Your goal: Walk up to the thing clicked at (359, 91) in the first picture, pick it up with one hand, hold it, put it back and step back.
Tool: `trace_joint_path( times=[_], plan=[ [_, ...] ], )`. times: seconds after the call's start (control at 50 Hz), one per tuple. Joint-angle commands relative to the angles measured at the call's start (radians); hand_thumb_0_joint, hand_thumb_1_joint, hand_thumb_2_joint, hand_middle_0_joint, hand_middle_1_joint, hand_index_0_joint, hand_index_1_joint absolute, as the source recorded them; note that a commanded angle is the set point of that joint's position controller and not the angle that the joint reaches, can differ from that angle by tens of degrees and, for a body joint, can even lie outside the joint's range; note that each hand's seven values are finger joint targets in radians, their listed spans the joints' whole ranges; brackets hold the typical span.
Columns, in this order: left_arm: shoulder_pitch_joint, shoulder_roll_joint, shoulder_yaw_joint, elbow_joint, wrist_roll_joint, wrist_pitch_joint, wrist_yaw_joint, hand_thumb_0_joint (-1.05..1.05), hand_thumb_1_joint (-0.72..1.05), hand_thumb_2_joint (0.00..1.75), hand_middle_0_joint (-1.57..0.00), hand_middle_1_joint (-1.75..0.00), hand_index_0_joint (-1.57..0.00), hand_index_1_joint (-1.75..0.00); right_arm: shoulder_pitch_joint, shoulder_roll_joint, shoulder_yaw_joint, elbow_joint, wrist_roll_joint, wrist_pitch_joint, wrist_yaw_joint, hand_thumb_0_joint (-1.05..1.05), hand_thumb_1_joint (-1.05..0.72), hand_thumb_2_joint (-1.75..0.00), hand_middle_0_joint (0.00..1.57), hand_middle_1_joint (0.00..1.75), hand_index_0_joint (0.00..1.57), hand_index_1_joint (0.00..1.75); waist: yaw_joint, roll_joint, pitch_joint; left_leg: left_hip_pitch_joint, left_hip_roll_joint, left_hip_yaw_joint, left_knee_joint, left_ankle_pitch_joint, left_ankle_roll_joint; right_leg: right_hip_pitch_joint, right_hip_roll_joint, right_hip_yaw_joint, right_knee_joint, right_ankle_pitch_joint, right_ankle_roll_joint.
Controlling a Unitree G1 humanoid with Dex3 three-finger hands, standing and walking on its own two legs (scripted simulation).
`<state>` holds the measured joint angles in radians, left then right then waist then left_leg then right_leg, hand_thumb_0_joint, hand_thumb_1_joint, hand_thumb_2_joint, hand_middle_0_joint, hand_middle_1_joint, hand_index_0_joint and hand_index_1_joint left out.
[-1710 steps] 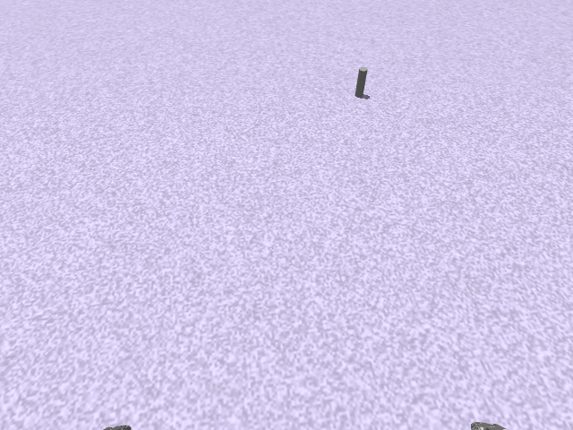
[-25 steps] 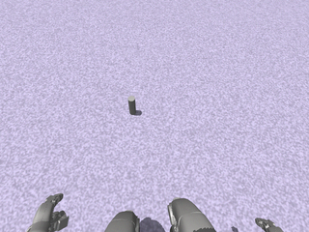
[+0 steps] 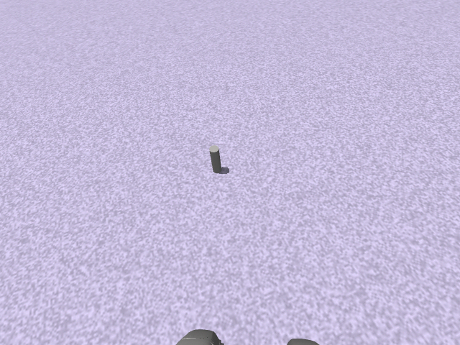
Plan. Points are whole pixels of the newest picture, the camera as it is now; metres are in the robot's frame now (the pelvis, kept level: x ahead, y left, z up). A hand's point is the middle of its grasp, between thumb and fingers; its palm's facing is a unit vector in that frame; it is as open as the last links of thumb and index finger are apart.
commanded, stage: step back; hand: left
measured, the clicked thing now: (215, 159) +1.04 +0.17 -0.67
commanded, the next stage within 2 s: stand in 0.86 s
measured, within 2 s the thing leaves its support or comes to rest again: neither
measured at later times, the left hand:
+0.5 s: hand out of the picture +0.09 +0.26 -0.13, palm faces +0.05 -0.92 -0.38, open 7.4 cm
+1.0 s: hand (108, 336) +0.14 +0.27 -0.13, palm faces +0.02 -0.94 -0.35, open 7.4 cm
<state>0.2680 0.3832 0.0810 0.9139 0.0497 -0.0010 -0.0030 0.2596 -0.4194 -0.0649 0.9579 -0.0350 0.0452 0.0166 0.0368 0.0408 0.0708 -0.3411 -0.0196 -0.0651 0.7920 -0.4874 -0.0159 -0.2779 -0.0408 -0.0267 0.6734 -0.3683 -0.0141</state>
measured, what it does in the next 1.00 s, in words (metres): steps on the spot: left foot, then left foot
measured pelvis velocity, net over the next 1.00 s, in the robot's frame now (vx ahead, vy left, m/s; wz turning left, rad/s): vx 0.05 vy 0.02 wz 0.02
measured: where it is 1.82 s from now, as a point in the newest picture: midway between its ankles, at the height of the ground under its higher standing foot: outside the picture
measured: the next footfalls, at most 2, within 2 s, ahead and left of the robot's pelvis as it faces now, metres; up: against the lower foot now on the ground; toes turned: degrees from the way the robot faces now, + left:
left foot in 0.02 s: +0.05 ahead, +0.13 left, +0.00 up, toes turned -1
left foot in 0.56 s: +0.11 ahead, +0.14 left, +0.00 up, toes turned +2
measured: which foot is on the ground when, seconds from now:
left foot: up 0.00-0.00, down 0.02-0.30, up 0.32-0.54, down 0.56-1.00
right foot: down 0.00-1.00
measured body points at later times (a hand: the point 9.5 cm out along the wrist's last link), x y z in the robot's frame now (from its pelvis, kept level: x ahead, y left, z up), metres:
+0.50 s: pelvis +0.03 -0.01 +0.01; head +0.05 -0.02 +0.46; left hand +0.09 +0.30 -0.10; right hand +0.11 -0.32 -0.12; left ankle +0.04 +0.14 -0.70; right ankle +0.04 -0.12 -0.72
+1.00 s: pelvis +0.05 +0.02 +0.02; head +0.06 +0.02 +0.47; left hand +0.14 +0.32 -0.11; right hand +0.18 -0.27 -0.10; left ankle +0.07 +0.14 -0.72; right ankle +0.04 -0.12 -0.72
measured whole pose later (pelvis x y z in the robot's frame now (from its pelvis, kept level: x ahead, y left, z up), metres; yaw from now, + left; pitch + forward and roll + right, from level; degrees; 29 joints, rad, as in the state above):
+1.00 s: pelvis +0.05 +0.02 +0.02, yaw +1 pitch -3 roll +0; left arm 0.08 0.35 0.01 1.11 0.00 -0.02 0.00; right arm 0.02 -0.33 -0.01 1.10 -0.01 -0.02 0.02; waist 0.01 0.00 0.07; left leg -0.17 0.03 0.02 0.41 -0.19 -0.01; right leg -0.11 -0.04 -0.03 0.39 -0.24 0.03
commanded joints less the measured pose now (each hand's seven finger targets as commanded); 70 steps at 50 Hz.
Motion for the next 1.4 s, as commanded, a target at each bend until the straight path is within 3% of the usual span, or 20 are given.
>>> trace_joint_path(
  times=[0.0, 0.02, 0.04, 0.06, 0.1, 0.24, 0.26, 0.28, 0.3, 0.32, 0.38, 0.46, 0.52, 0.56, 0.58, 0.6, 0.72, 0.92, 1.1, 1.38],
  plan=[
    [-0.082, 0.254, 0.042, -0.077, -0.013, -0.018, 0.007, 0.00, 0.90, 0.90, -0.20, -0.30, -0.20, -0.30, -0.024, -0.153, -0.049, -0.054, 0.002, -0.075, -0.007, 0.00, -0.90, -0.90, 0.20, 0.30, 0.20, 0.30, -0.032, -0.163, -0.051, 0.200, -0.020, 0.072, -0.406, 0.138, 0.040, -0.038, -0.161, 0.203, -0.176, -0.067, -0.116],
    [-0.052, 0.198, 0.023, -0.077, -0.014, -0.014, 0.007, 0.00, 0.90, 0.90, -0.20, -0.30, -0.20, -0.30, 0.020, -0.177, -0.064, -0.038, -0.007, -0.081, -0.012, 0.00, -0.90, -0.90, 0.20, 0.30, 0.20, 0.30, -0.048, -0.042, -0.085, 0.351, 0.049, -0.077, -0.439, 0.100, 0.063, -0.160, -0.111, 0.139, -0.031, -0.028, -0.078],
    [-0.107, 0.154, 0.010, -0.085, -0.034, -0.018, 0.004, 0.00, 0.90, 0.90, -0.20, -0.30, -0.20, -0.30, 0.015, -0.273, -0.079, -0.045, -0.007, -0.084, -0.015, 0.00, -0.90, -0.90, 0.20, 0.30, 0.20, 0.30, -0.068, 0.173, -0.075, 0.313, 0.273, -0.478, -0.545, -0.214, 0.180, -0.319, 0.040, -0.006, 0.152, -0.151, -0.008],
    [-0.159, 0.249, 0.044, -0.075, -0.025, -0.021, 0.012, 0.00, 0.90, 0.90, -0.20, -0.30, -0.20, -0.30, 0.020, -0.323, -0.091, -0.056, -0.002, -0.083, -0.009, 0.00, -0.90, -0.90, 0.20, 0.30, 0.20, 0.30, -0.091, 0.097, 0.008, 0.146, 0.364, -0.572, -0.588, -0.309, 0.288, -0.281, 0.008, 0.066, 0.261, -0.229, -0.010],
    [-0.103, 0.220, 0.033, -0.053, -0.035, -0.027, 0.003, 0.00, 0.90, 0.90, -0.20, -0.30, -0.20, -0.30, -0.051, -0.238, -0.061, -0.068, -0.001, -0.094, -0.015, 0.00, -0.90, -0.90, 0.20, 0.30, 0.20, 0.30, -0.035, 0.017, 0.023, 0.172, 0.294, -0.399, -0.529, -0.098, 0.255, -0.276, -0.014, 0.094, 0.263, -0.137, -0.013],
    [-0.005, 0.178, 0.039, 0.027, -0.023, -0.050, 0.004, 0.00, 0.90, 0.90, -0.20, -0.30, -0.20, -0.30, -0.122, -0.167, -0.033, -0.081, 0.013, -0.063, -0.008, 0.00, -0.90, -0.90, 0.20, 0.30, 0.20, 0.30, 0.012, 0.086, -0.032, -0.088, 0.154, -0.107, -0.329, 0.048, 0.122, 0.189, 0.076, -0.039, -0.187, 0.085, -0.011],
    [0.012, 0.200, 0.048, 0.031, -0.016, -0.055, 0.013, 0.00, 0.90, 0.90, -0.20, -0.30, -0.20, -0.30, -0.106, -0.112, -0.015, -0.084, 0.017, -0.059, -0.011, 0.00, -0.90, -0.90, 0.20, 0.30, 0.20, 0.30, 0.028, -0.005, -0.035, -0.184, 0.115, -0.077, -0.219, 0.036, 0.088, 0.285, 0.016, 0.079, -0.251, 0.051, -0.023],
    [0.035, 0.289, 0.063, 0.027, -0.005, -0.064, 0.021, 0.00, 0.90, 0.90, -0.20, -0.30, -0.20, -0.30, -0.123, -0.069, -0.005, -0.100, 0.023, -0.057, -0.015, 0.00, -0.90, -0.90, 0.20, 0.30, 0.20, 0.30, 0.049, -0.191, -0.030, -0.278, -0.028, -0.031, -0.006, -0.027, 0.040, 0.232, -0.219, 0.475, -0.414, -0.186, -0.104],
    [-0.024, 0.347, 0.071, 0.010, -0.004, -0.065, 0.018, 0.00, 0.90, 0.90, -0.20, -0.30, -0.20, -0.30, -0.125, -0.133, -0.025, -0.085, 0.012, -0.052, -0.028, 0.00, -0.90, -0.90, 0.20, 0.30, 0.20, 0.30, 0.035, -0.173, 0.018, -0.206, -0.005, -0.056, 0.135, -0.108, 0.029, 0.052, -0.378, 0.614, -0.473, -0.334, -0.220],
    [-0.079, 0.329, 0.071, -0.015, -0.010, -0.067, 0.018, 0.00, 0.90, 0.90, -0.20, -0.30, -0.20, -0.30, -0.081, -0.164, -0.034, -0.063, 0.013, -0.054, -0.029, 0.00, -0.90, -0.90, 0.20, 0.30, 0.20, 0.30, 0.009, -0.109, 0.037, -0.190, 0.028, -0.098, 0.175, -0.069, 0.029, 0.034, -0.386, 0.594, -0.456, -0.300, -0.253],
    [-0.118, 0.259, 0.050, -0.009, -0.018, -0.077, 0.021, 0.00, 0.90, 0.90, -0.20, -0.30, -0.20, -0.30, -0.033, -0.138, -0.028, -0.019, 0.016, -0.064, -0.022, 0.00, -0.90, -0.90, 0.20, 0.30, 0.20, 0.30, -0.018, -0.126, 0.000, -0.120, 0.045, -0.082, 0.100, 0.034, 0.027, 0.051, -0.249, 0.333, -0.373, 0.010, -0.167],
    [-0.129, 0.250, 0.041, -0.001, -0.022, -0.073, 0.018, 0.00, 0.90, 0.90, -0.20, -0.30, -0.20, -0.30, -0.055, -0.112, -0.020, -0.011, 0.010, -0.070, -0.014, 0.00, -0.90, -0.90, 0.20, 0.30, 0.20, 0.30, -0.012, -0.204, -0.056, -0.017, 0.041, 0.053, -0.106, 0.060, 0.019, 0.088, -0.217, 0.184, -0.271, 0.389, -0.150],
    [-0.146, 0.229, 0.021, -0.003, -0.039, -0.053, 0.018, 0.00, 0.90, 0.90, -0.20, -0.30, -0.20, -0.30, -0.046, -0.100, -0.022, 0.014, 0.008, -0.080, -0.022, 0.00, -0.90, -0.90, 0.20, 0.30, 0.20, 0.30, -0.043, -0.169, -0.085, 0.149, 0.020, 0.096, -0.344, 0.333, 0.029, 0.042, -0.160, 0.106, -0.126, 0.561, -0.090],
    [-0.140, 0.166, -0.001, -0.017, -0.051, -0.043, 0.018, 0.00, 0.90, 0.90, -0.20, -0.30, -0.20, -0.30, -0.064, -0.167, -0.034, 0.011, 0.001, -0.089, -0.032, 0.00, -0.90, -0.90, 0.20, 0.30, 0.20, 0.30, -0.031, 0.002, -0.164, 0.215, 0.203, -0.127, -0.363, 0.552, 0.089, 0.009, -0.064, 0.054, -0.032, 0.376, -0.012],
    [-0.130, 0.176, 0.003, 0.003, -0.063, -0.033, 0.018, 0.00, 0.90, 0.90, -0.20, -0.30, -0.20, -0.30, -0.143, -0.214, -0.035, -0.007, 0.015, -0.087, -0.029, 0.00, -0.90, -0.90, 0.20, 0.30, 0.20, 0.30, -0.009, 0.043, -0.167, 0.137, 0.261, -0.179, -0.354, 0.503, 0.177, 0.048, 0.009, 0.016, -0.007, 0.114, 0.003],
    [-0.153, 0.177, 0.000, 0.017, -0.055, -0.029, 0.020, 0.00, 0.90, 0.90, -0.20, -0.30, -0.20, -0.30, -0.168, -0.209, -0.033, -0.002, 0.015, -0.084, -0.027, 0.00, -0.90, -0.90, 0.20, 0.30, 0.20, 0.30, -0.015, 0.051, -0.137, 0.088, 0.279, -0.185, -0.376, 0.459, 0.191, 0.078, 0.012, 0.020, -0.036, 0.019, -0.004],
    [-0.152, 0.205, -0.002, 0.083, -0.049, -0.042, 0.015, 0.00, 0.90, 0.90, -0.20, -0.30, -0.20, -0.30, -0.232, -0.145, -0.002, 0.037, 0.024, -0.075, -0.028, 0.00, -0.90, -0.90, 0.20, 0.30, 0.20, 0.30, -0.010, 0.040, -0.133, 0.119, 0.160, -0.041, -0.354, 0.481, 0.060, 0.151, -0.068, 0.086, -0.187, 0.317, -0.028],
    [-0.222, 0.180, -0.037, 0.141, -0.048, -0.045, 0.012, 0.00, 0.90, 0.90, -0.20, -0.30, -0.20, -0.30, -0.248, -0.133, 0.012, 0.094, 0.029, -0.086, -0.017, 0.00, -0.90, -0.90, 0.20, 0.30, 0.20, 0.30, -0.040, -0.030, -0.144, 0.263, 0.167, -0.024, -0.434, 0.589, 0.050, 0.178, -0.089, 0.082, -0.328, 0.391, 0.000],
    [-0.232, 0.179, -0.039, 0.173, -0.041, -0.043, 0.008, 0.00, 0.90, 0.90, -0.20, -0.30, -0.20, -0.30, -0.281, -0.125, 0.012, 0.115, 0.028, -0.083, -0.013, 0.00, -0.90, -0.90, 0.20, 0.30, 0.20, 0.30, -0.032, -0.038, -0.087, 0.244, 0.154, -0.013, -0.520, 0.396, 0.030, 0.156, -0.093, 0.084, -0.416, 0.226, 0.006],
    [-0.218, 0.189, -0.040, 0.177, -0.042, -0.040, 0.005, 0.00, 0.90, 0.90, -0.20, -0.30, -0.20, -0.30, -0.229, -0.132, 0.022, 0.140, 0.025, -0.085, -0.014, 0.00, -0.90, -0.90, 0.20, 0.30, 0.20, 0.30, -0.037, -0.030, -0.107, 0.226, 0.155, -0.013, -0.535, 0.404, 0.025, 0.180, -0.101, 0.088, -0.413, 0.235, -0.001]
  ],
)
